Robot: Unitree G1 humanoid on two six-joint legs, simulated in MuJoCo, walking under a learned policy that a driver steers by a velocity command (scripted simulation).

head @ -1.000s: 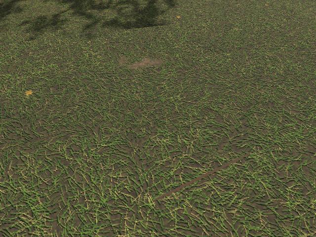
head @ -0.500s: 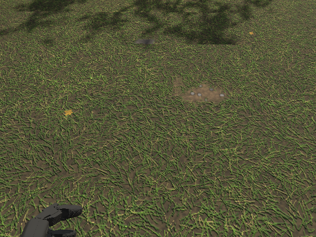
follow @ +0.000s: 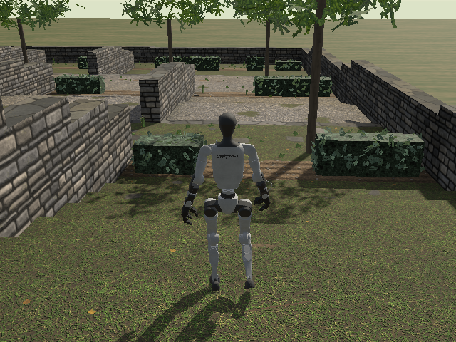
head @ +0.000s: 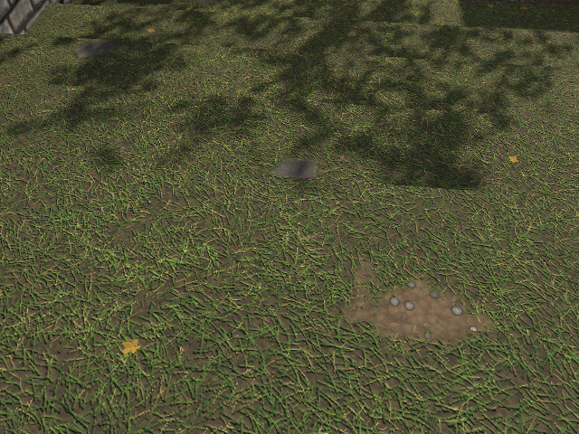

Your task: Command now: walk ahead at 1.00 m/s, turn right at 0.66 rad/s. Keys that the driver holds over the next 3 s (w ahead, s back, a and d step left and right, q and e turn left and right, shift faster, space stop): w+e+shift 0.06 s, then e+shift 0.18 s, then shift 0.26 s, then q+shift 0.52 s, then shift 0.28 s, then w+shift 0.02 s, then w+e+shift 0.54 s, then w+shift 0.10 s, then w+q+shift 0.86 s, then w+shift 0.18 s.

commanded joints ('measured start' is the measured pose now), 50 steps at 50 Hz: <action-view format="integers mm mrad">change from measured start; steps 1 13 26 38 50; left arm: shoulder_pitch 22 -78 -42 -156 -258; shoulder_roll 55 20 35 -1 37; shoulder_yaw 27 22 -15 15 0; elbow -44 -53 6 -122 -217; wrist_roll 17 27 2 29 6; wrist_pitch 45 56 -39 91 85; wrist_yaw -17 -52 13 31 28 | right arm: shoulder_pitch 105 165 131 90 -2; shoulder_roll -86 -99 -11 -147 -181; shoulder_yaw -34 -20 7 -76 -120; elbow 1 102 41 -9 -94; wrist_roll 28 28 35 24 19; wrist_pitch -44 -58 76 98 137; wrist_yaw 1 -67 -74 -27 4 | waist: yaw -22 61 -93 -64 -62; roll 95 25 83 134 184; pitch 32 -18 -113 -109 -107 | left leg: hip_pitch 166 -13 -33 124 13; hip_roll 306 167 139 323 84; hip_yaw -315 218 -155 -675 -658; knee -359 329 318 -261 -396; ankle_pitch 196 316 151 429 -173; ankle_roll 127 -54 -69 328 105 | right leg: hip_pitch -259 261 -8 -254 -47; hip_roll -108 113 -170 133 154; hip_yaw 60 -301 135 -4 -1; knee -20 -631 -833 13 -525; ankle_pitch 39 1042 1133 -322 -140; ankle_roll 4 -14 -148 73 98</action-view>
